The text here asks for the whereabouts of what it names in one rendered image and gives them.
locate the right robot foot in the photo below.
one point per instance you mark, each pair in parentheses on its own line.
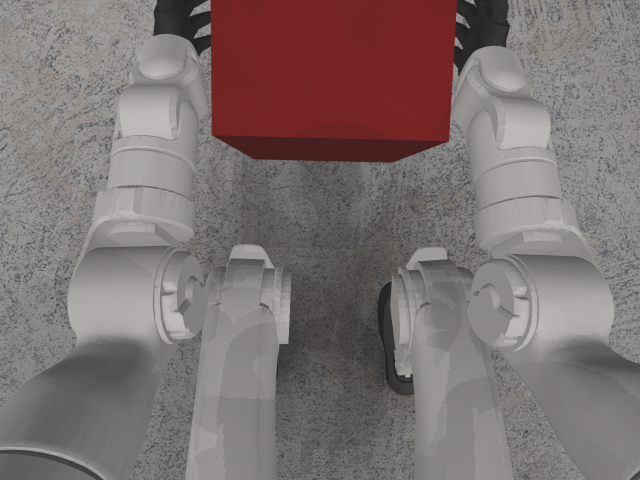
(402,384)

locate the robot right upper arm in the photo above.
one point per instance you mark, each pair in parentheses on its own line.
(550,318)

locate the left robot forearm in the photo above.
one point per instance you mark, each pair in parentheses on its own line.
(148,200)

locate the left robot shin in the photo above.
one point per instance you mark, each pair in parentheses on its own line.
(215,281)

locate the right robot forearm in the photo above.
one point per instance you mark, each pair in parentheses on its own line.
(512,161)

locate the robot left upper arm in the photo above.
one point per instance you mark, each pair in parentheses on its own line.
(86,417)

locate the robot left hand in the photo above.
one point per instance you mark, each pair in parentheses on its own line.
(172,17)

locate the robot right hand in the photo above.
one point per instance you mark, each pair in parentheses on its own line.
(488,27)

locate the carton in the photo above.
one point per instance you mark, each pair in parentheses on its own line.
(332,80)

